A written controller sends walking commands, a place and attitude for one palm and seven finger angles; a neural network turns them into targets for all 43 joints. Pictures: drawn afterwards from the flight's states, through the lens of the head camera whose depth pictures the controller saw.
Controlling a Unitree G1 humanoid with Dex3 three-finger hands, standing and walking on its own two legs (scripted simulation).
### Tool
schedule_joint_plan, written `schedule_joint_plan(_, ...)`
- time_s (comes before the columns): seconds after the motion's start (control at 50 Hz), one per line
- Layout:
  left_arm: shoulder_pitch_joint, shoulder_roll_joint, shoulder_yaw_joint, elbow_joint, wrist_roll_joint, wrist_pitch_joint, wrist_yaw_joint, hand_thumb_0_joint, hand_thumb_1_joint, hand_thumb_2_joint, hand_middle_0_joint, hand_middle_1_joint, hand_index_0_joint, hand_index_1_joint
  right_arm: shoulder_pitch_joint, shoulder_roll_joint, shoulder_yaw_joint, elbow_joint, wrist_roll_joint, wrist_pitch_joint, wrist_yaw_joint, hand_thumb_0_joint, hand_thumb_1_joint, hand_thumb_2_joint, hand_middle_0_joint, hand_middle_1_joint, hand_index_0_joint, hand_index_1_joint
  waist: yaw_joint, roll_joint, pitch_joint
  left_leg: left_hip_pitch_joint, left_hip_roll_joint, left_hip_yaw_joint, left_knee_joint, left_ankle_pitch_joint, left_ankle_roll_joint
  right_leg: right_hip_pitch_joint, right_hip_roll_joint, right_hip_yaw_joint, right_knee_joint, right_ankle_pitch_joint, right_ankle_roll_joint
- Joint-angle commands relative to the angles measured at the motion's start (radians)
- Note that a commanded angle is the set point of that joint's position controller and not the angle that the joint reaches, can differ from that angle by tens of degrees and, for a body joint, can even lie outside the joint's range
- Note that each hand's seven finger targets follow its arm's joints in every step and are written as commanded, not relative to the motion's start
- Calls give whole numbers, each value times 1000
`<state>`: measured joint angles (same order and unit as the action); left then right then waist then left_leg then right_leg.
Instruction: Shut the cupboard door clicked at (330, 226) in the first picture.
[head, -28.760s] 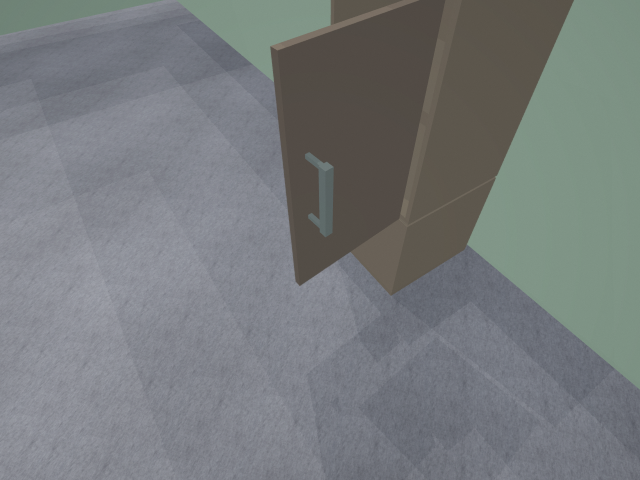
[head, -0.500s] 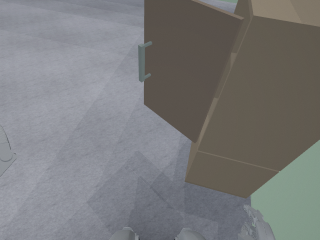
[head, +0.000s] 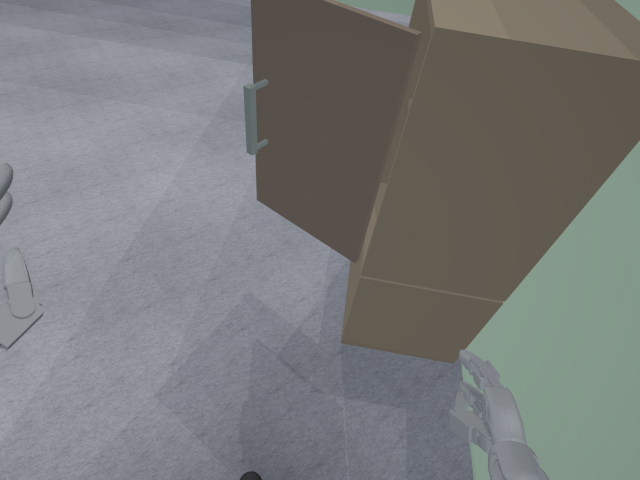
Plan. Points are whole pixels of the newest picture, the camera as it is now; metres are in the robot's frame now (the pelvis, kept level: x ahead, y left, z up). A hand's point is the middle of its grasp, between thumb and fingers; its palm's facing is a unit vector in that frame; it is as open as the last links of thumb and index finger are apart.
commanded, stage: stop stepping back and stand still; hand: left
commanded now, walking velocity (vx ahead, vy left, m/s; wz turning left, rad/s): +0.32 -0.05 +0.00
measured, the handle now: (257, 118) +0.89 +0.16 -0.03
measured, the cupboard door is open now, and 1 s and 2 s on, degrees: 61 61 61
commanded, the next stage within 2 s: let the arm hang, fingers relaxed in 0.70 s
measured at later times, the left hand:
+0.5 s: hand out of the picture +0.17 +0.28 +0.17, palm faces +0.36 -0.82 -0.44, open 7.4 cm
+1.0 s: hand out of the picture +0.08 +0.22 -0.11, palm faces -0.06 -0.96 -0.29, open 7.4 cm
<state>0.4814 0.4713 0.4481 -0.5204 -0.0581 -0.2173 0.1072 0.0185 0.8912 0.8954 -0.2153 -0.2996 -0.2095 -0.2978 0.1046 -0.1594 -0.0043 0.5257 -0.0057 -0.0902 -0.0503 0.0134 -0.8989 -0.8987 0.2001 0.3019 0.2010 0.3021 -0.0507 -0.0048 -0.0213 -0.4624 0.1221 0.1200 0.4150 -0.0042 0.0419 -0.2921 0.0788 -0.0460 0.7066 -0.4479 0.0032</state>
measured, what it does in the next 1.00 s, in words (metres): steps on the spot: right foot, then left foot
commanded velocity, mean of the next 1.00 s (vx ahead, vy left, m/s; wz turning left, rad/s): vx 0.09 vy -0.01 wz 0.00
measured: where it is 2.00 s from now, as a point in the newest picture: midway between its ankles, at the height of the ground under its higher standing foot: outside the picture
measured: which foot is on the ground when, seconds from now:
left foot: down 0.00-0.08, up 0.10-0.30, down 0.32-1.00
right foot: up 0.00-0.04, down 0.06-1.00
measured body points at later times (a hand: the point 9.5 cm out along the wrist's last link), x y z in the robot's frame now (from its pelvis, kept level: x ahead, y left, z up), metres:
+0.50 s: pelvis -0.05 +0.03 +0.00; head -0.06 +0.06 +0.45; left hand +0.15 +0.32 +0.19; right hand +0.07 -0.21 -0.08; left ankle -0.06 +0.13 -0.73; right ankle -0.08 -0.09 -0.73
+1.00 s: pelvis -0.07 +0.03 -0.01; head -0.06 +0.02 +0.44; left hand +0.09 +0.27 -0.09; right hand +0.07 -0.24 -0.11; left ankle -0.06 +0.13 -0.73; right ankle -0.08 -0.09 -0.73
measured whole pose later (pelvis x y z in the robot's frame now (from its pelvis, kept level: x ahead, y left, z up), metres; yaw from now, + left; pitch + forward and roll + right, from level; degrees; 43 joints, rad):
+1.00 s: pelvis -0.07 +0.03 -0.01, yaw -1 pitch +1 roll +0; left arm 0.28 0.24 0.00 0.51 0.03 0.05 -0.01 0.01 0.91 0.90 -0.20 -0.30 -0.20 -0.30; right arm 0.14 -0.31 -0.01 0.76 -0.02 -0.02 0.00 0.01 -0.90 -0.90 0.20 0.30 0.20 0.30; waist -0.03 0.03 0.00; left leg -0.31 0.01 0.10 0.60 -0.30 0.03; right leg -0.30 -0.05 -0.07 0.62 -0.33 0.00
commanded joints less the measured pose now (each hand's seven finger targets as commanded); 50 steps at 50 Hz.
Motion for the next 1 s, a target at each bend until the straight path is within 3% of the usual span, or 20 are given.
schedule_joint_plan(0.0,204,154,160,-259,-34,-19,28,0,900,900,-200,-300,-200,-300,-25,-166,-56,-148,12,-16,-5,0,-900,-900,200,300,200,300,60,235,-152,-46,23,-39,-154,-654,-78,212,11,-93,-234,-53,-26)
schedule_joint_plan(0.02,200,202,199,-288,-31,-10,36,0,900,900,-200,-300,-200,-300,-5,-156,-57,-144,9,-14,-8,0,-900,-900,200,300,200,300,54,144,-165,19,-45,8,-19,-609,-98,138,-52,-26,-360,-89,-47)
schedule_joint_plan(0.04,174,200,176,-300,-30,-8,41,0,900,900,-200,-300,-200,-300,13,-143,-54,-130,8,-9,-13,0,-900,-900,200,300,200,300,40,-61,-119,102,-89,18,272,-480,-105,-68,-236,212,-507,-202,-113)
schedule_joint_plan(0.06,92,247,194,-327,-26,-9,59,0,900,900,-200,-300,-200,-300,28,-150,-46,-103,5,-5,-17,0,-900,-900,200,300,200,300,49,-199,-74,79,-106,-67,512,-400,-89,-222,-423,452,-624,-255,-188)
schedule_joint_plan(0.08,25,253,197,-289,-24,-8,77,0,900,900,-200,-300,-200,-300,40,-169,-41,-67,-7,-6,-24,0,-900,-900,200,300,200,300,36,-162,-30,-14,-85,-126,628,-370,-79,-219,-467,422,-615,-120,-230)
schedule_joint_plan(0.12,-34,168,113,-179,-11,23,83,0,900,900,-200,-300,-200,-300,65,-168,-36,-46,11,-15,-37,0,-900,-900,200,300,200,300,27,-127,-57,-70,-83,-136,640,-334,-83,-137,-368,379,-559,-234,-176)
schedule_joint_plan(0.18,-179,102,20,-9,17,18,100,0,900,900,-200,-300,-200,-300,34,-175,-28,-8,1,-35,-61,0,-900,-900,200,300,200,300,22,-22,52,56,-58,-96,385,-312,-49,-152,-302,208,-496,-95,-125)
schedule_joint_plan(0.26,-280,73,-55,9,49,11,99,0,900,900,-200,-300,-200,-300,52,-190,-36,11,4,-72,-70,0,-900,-900,200,300,200,300,36,-63,84,198,-92,-49,89,-362,-9,-99,-250,190,-422,-53,-87)
schedule_joint_plan(0.3,-221,99,-22,-76,44,0,96,0,900,900,-200,-300,-200,-300,46,-205,-43,-12,10,-80,-65,0,-900,-900,200,300,200,300,43,5,48,244,-33,-128,4,-337,21,-60,-191,160,-323,61,-49)
schedule_joint_plan(0.34,-88,164,74,-170,34,-12,97,0,900,900,-200,-300,-200,-300,61,-196,-34,-33,9,-79,-55,0,-900,-900,200,300,200,300,40,117,-76,319,67,-248,-15,5,51,-8,-98,30,-115,320,-8)
schedule_joint_plan(0.38,-58,175,101,-252,30,-24,84,0,900,900,-200,-300,-200,-300,45,-167,-23,-26,-7,-80,-39,0,-900,-900,200,300,200,300,35,200,-83,285,109,-312,-78,101,38,-1,-67,-19,-73,167,11)
schedule_joint_plan(0.5,75,166,161,-200,14,-33,84,0,900,900,-200,-300,-200,-300,58,-174,-24,-39,-4,-81,-24,0,-900,-900,200,300,200,300,31,211,-56,113,74,-164,-50,-140,4,171,-72,-18,-215,248,-16)
schedule_joint_plan(0.56,127,130,149,-92,-2,-20,82,0,900,900,-200,-300,-200,-300,72,-170,-26,-36,7,-61,-21,0,-900,-900,200,300,200,300,26,122,-71,75,34,-119,-7,-250,-11,201,-98,42,-225,317,-35)
schedule_joint_plan(0.68,33,85,61,-67,4,-1,79,0,900,900,-200,-300,-200,-300,63,-164,-25,-31,15,-42,-27,0,-900,-900,200,300,200,300,22,-20,-71,163,-20,-83,70,-176,-24,118,-167,142,-277,467,-41)
schedule_joint_plan(0.76,-94,104,36,-129,24,-7,85,0,900,900,-200,-300,-200,-300,41,-162,-25,-33,13,-51,-41,0,-900,-900,200,300,200,300,26,-4,-80,218,-30,-84,70,-76,-25,113,-172,124,-272,556,-29)
schedule_joint_plan(0.78,-44,-52,-355,615,91,141,-61,0,900,900,-200,-300,-200,-300,-29,-345,-78,127,7,-83,52,0,-900,-900,200,300,200,300,11,21,34,164,-2,-107,191,122,-24,0,-242,41,-140,726,-38)
schedule_joint_plan(0.8,-34,-101,-345,634,80,219,-89,0,900,900,-200,-300,-200,-300,42,-284,-76,120,4,-17,52,0,-900,-900,200,300,200,300,28,29,-33,202,-3,-93,144,82,-30,9,-224,82,-171,637,-45)
schedule_joint_plan(0.84,-61,-126,-362,674,83,231,-104,0,900,900,-200,-300,-200,-300,68,-264,-63,126,-7,11,46,0,-900,-900,200,300,200,300,41,23,-41,180,9,-107,130,2,-13,-3,-202,49,-169,477,-38)
schedule_joint_plan(0.92,-174,-51,-375,891,91,207,-106,0,900,900,-200,-300,-200,-300,68,-266,-45,141,-18,53,48,0,-900,-900,200,300,200,300,35,-212,-63,198,-32,-130,152,-27,-10,42,-235,95,-205,534,-72)
schedule_joint_plan(0.98,-208,-55,-394,1057,85,211,-94,0,900,900,-200,-300,-200,-300,80,-258,-35,195,-25,71,43,0,-900,-900,200,300,200,300,32,-126,-110,262,-33,-135,110,48,-15,86,-230,90,-200,539,-70)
